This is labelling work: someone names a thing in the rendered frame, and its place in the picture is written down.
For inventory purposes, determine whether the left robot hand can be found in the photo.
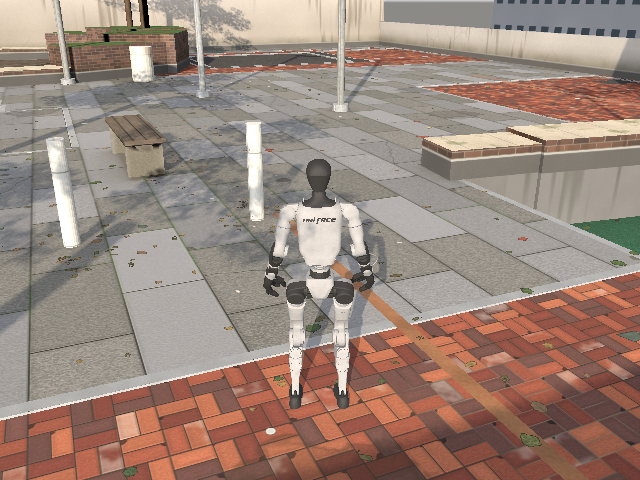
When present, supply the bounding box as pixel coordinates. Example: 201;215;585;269
263;276;286;297

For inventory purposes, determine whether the robot left thigh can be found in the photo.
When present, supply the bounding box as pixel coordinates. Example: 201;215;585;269
286;278;307;346

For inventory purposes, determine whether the right robot hand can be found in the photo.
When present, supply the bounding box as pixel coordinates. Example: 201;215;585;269
351;272;375;292

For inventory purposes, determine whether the right robot upper arm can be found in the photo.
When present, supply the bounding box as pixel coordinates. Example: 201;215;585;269
340;202;367;257

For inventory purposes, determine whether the robot left forearm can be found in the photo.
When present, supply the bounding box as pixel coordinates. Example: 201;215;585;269
265;242;283;280

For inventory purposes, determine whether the robot right forearm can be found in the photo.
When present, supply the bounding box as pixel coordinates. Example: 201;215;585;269
356;241;373;276

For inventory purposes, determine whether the left robot upper arm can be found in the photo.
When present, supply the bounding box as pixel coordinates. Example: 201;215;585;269
273;202;298;258

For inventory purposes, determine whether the robot thigh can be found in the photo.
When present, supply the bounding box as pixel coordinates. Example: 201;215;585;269
286;278;307;346
332;278;354;346

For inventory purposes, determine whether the robot right thigh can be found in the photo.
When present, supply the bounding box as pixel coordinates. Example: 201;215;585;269
332;278;354;346

